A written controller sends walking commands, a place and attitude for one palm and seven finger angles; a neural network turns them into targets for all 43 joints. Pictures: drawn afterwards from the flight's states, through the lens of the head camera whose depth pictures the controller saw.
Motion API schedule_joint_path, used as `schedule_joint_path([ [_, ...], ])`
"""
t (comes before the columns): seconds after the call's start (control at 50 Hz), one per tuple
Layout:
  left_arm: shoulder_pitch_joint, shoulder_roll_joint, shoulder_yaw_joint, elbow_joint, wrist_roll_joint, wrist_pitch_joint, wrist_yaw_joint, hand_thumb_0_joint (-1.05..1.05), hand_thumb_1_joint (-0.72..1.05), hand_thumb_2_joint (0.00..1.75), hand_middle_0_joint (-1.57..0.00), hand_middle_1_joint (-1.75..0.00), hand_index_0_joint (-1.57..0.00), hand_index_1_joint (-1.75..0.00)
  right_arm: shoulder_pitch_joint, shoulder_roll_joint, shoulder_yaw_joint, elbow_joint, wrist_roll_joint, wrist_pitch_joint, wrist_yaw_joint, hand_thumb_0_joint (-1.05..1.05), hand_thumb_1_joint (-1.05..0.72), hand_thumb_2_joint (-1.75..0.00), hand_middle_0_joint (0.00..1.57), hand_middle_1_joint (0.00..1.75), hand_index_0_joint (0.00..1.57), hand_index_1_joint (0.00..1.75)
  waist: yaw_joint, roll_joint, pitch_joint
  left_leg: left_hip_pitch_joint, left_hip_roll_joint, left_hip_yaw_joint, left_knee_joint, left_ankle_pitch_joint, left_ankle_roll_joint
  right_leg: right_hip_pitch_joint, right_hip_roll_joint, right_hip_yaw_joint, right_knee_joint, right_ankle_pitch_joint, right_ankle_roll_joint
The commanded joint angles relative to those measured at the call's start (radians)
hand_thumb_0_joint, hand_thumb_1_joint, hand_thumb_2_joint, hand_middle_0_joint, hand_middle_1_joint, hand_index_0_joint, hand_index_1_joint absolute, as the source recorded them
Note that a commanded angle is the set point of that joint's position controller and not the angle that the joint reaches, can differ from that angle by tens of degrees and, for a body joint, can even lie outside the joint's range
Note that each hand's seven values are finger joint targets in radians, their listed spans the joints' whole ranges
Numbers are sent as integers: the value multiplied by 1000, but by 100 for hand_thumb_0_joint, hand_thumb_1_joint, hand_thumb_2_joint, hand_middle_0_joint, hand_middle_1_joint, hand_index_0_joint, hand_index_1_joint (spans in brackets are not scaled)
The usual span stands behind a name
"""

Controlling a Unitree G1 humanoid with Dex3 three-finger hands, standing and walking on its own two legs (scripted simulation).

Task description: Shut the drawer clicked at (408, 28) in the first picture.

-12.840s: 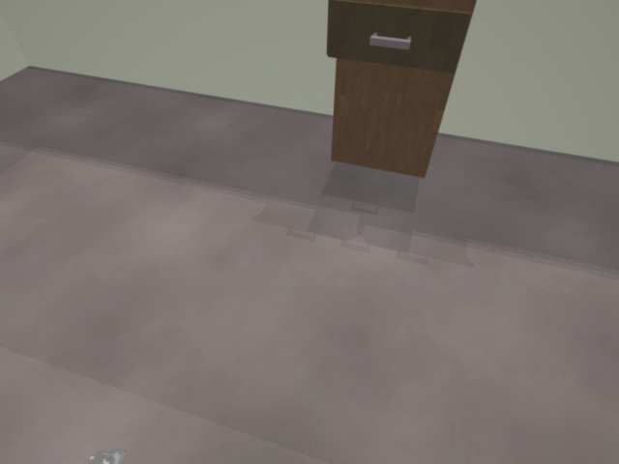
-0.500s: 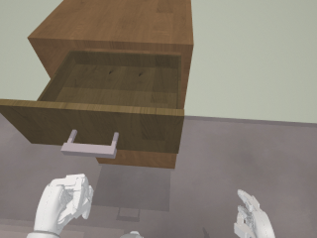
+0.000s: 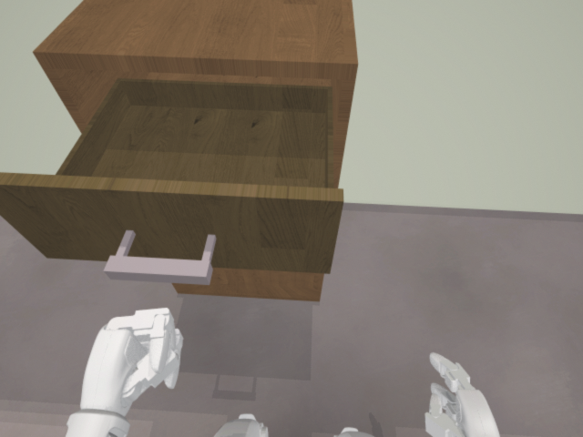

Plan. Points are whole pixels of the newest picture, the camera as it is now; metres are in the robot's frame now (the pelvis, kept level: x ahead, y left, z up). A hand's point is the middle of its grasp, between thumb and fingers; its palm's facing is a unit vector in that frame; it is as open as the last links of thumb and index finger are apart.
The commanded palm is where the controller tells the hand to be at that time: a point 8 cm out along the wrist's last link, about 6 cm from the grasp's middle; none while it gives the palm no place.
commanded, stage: bring the fist close to the handle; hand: left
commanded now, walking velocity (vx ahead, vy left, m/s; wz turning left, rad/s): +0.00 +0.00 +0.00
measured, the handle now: (164, 255) +0.34 +0.19 +0.06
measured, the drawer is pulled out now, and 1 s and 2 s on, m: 0.25 0.20 0.09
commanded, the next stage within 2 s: push the drawer shut in 0.10 s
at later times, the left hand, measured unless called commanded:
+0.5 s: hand (182, 323) +0.25 +0.14 +0.06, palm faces -0.05 -1.00 -0.05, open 3.3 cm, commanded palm +0.24 +0.20 +0.06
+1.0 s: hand (192, 283) +0.30 +0.14 +0.05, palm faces -0.05 -1.00 -0.04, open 3.0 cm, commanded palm +0.30 +0.20 +0.06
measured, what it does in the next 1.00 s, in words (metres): stands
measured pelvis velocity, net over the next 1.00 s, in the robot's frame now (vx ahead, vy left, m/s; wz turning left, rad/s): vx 0.00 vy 0.00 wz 0.01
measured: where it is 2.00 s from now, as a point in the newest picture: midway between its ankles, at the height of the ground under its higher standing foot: outside the picture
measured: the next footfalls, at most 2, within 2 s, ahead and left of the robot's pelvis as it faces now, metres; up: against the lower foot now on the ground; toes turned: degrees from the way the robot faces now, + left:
none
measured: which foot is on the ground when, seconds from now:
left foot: down 0.00-1.00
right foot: down 0.00-1.00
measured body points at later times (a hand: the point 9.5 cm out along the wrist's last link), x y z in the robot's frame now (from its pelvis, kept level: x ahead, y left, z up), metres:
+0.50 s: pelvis +0.00 +0.00 +0.00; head +0.06 -0.01 +0.44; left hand +0.25 +0.20 +0.06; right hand +0.17 -0.24 -0.08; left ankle +0.01 +0.09 -0.67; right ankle -0.02 -0.09 -0.67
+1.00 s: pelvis +0.00 +0.00 +0.00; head +0.07 +0.00 +0.45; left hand +0.30 +0.20 +0.06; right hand +0.15 -0.24 -0.09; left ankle +0.01 +0.09 -0.67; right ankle -0.02 -0.09 -0.67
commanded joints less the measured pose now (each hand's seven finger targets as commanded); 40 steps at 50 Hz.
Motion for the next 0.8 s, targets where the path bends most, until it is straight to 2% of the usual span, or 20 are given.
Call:
schedule_joint_path([
  [0.0, -40, 84, 46, -231, -9, -87, 8, 0, 90, 90, -140, -160, -140, -160, -60, -128, -58, -169, 0, -56, -12, 0, -90, -90, 20, 30, 20, 30, -4, -4, -172, 148, 4, -75, -130, 238, -13, 61, -2, 69, -144, 254, 29],
  [0.06, -57, 83, 32, -249, -3, -100, 16, 0, 90, 90, -140, -160, -140, -160, -57, -128, -58, -169, 0, -60, -12, 0, -90, -90, 20, 30, 20, 30, -8, 8, -180, 163, 6, -80, -129, 243, -12, 49, -1, 67, -141, 251, 27],
  [0.16, -40, 100, 66, -184, -7, -72, 12, 0, 90, 90, -140, -160, -140, -160, -54, -133, -59, -166, 3, -46, -14, 0, -90, -90, 20, 30, 20, 30, -8, -44, -162, 124, 1, -70, -124, 233, -11, 77, -2, 81, -155, 265, 33],
  [0.18, -45, 93, 57, -199, -9, -71, 8, 0, 90, 90, -140, -160, -140, -160, -59, -131, -58, -170, 3, -46, -13, 0, -90, -90, 20, 30, 20, 30, -5, -23, -172, 128, 0, -68, -124, 237, -11, 83, -4, 84, -155, 270, 33],
  [0.22, -92, 98, 57, -199, -13, -69, 4, 0, 90, 90, -140, -160, -140, -160, -55, -134, -56, -168, 3, -48, -15, 0, -90, -90, 20, 30, 20, 30, -15, -21, -171, 130, 1, -70, -122, 232, -11, 75, -5, 81, -156, 265, 34],
  [0.24, -119, 125, 77, -183, -10, -68, 6, 0, 90, 90, -140, -160, -140, -160, -53, -140, -56, -158, 3, -47, -19, 0, -90, -90, 20, 30, 20, 30, -21, -26, -154, 124, 3, -71, -118, 228, -10, 63, -2, 85, -159, 256, 34],
  [0.26, -142, 105, 64, -172, -16, -69, 2, 0, 90, 90, -140, -160, -140, -160, -55, -138, -52, -160, 2, -48, -19, 0, -90, -90, 20, 30, 20, 30, -22, -21, -146, 120, 1, -71, -119, 216, -10, 59, -4, 87, -163, 245, 34],
  [0.3, -198, 119, 78, -151, -20, -75, -1, 0, 90, 90, -140, -160, -140, -160, -50, -143, -50, -150, 1, -53, -21, 0, -90, -90, 20, 30, 20, 30, -25, -23, -160, 119, 2, -74, -114, 205, -10, 56, -4, 93, -166, 227, 35],
  [0.32, -231, 102, 55, -153, -19, -77, -6, 0, 90, 90, -140, -160, -140, -160, -52, -144, -48, -149, 2, -58, -21, 0, -90, -90, 20, 30, 20, 30, -30, -2, -164, 130, 2, -74, -114, 211, -9, 51, -6, 91, -165, 233, 34],
  [0.34, -249, 122, 70, -139, -19, -73, -4, 0, 90, 90, -140, -160, -140, -160, -49, -147, -50, -144, 2, -60, -21, 0, -90, -90, 20, 30, 20, 30, -31, -11, -163, 131, 3, -75, -115, 211, -9, 54, -5, 92, -167, 231, 34],
  [0.36, -244, 117, 72, -123, -19, -69, -5, 0, 90, 90, -140, -160, -140, -160, -47, -148, -49, -143, 2, -61, -20, 0, -90, -90, 20, 30, 20, 30, -21, -3, -176, 141, 2, -76, -124, 219, -10, 63, -5, 87, -167, 238, 32],
  [0.42, -285, 122, 76, -89, -20, -48, -5, 0, 90, 90, -140, -160, -140, -160, -39, -153, -48, -138, 3, -60, -19, 0, -90, -90, 20, 30, 20, 30, -22, -15, -202, 158, 2, -75, -131, 248, -10, 86, -7, 85, -169, 279, 35],
  [0.44, -299, 127, 76, -84, -16, -41, -3, 0, 90, 90, -140, -160, -140, -160, -44, -156, -48, -135, 3, -60, -19, 0, -90, -90, 20, 30, 20, 30, -17, 6, -208, 167, 2, -75, -136, 264, -11, 91, -6, 82, -164, 292, 33],
  [0.48, -308, 105, 60, -70, -18, -27, -1, 0, 90, 90, -140, -160, -140, -160, -39, -152, -47, -139, 3, -56, -15, 0, -90, -90, 20, 30, 20, 30, -16, -9, -215, 182, 2, -73, -146, 282, -11, 105, -8, 78, -169, 321, 35],
  [0.54, -346, 150, 117, 0, -18, -13, 11, 0, 90, 90, -140, -160, -140, -160, -34, -160, -48, -124, 0, -43, -16, 0, -90, -90, 20, 30, 20, 30, -14, -64, -187, 146, 0, -66, -145, 274, -11, 128, -9, 91, -182, 336, 39],
  [0.6, -400, 122, 103, 1, -21, -32, 7, 0, 90, 90, -140, -160, -140, -160, -43, -153, -49, -117, 0, -44, -14, 0, -90, -90, 20, 30, 20, 30, -19, -40, -204, 163, -1, -61, -144, 285, -12, 126, -13, 89, -176, 351, 40],
  [0.64, -440, 147, 123, 18, -20, -42, 10, 0, 90, 90, -140, -160, -140, -160, -40, -158, -50, -102, 0, -41, -15, 0, -90, -90, 20, 30, 20, 30, -21, -32, -203, 167, 0, -63, -145, 294, -12, 125, -12, 89, -176, 355, 36],
  [0.68, -457, 114, 90, 12, -19, -52, 4, 0, 90, 90, -140, -160, -140, -160, -43, -153, -51, -101, 0, -43, -11, 0, -90, -90, 20, 30, 20, 30, -20, 2, -230, 200, 0, -64, -150, 312, -14, 122, -13, 86, -171, 368, 35],
  [0.74, -506, 137, 102, 51, -15, -50, 10, 0, 90, 90, -140, -160, -140, -160, -37, -162, -52, -84, 0, -38, -13, 0, -90, -90, 20, 30, 20, 30, -31, -28, -222, 201, 6, -71, -151, 309, -12, 105, -10, 80, -172, 358, 36],
  [0.78, -560, 106, 70, 60, -13, -51, 8, 0, 90, 90, -140, -160, -140, -160, -43, -158, -52, -81, 0, -38, -12, 0, -90, -90, 20, 30, 20, 30, -35, -23, -228, 205, 4, -71, -152, 304, -11, 105, -12, 85, -173, 358, 37],
])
